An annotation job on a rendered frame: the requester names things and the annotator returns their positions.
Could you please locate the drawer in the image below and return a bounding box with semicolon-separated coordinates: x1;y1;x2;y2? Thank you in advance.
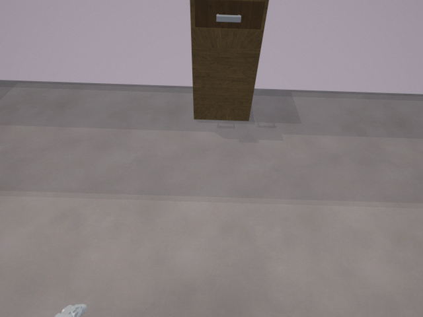
194;0;264;30

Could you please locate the robot left hand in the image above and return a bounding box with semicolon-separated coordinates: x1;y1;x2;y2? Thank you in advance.
54;304;87;317

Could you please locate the cabinet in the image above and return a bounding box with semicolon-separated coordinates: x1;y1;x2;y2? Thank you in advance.
190;0;269;121

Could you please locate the handle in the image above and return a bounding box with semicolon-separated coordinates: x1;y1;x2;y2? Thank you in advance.
216;14;241;22

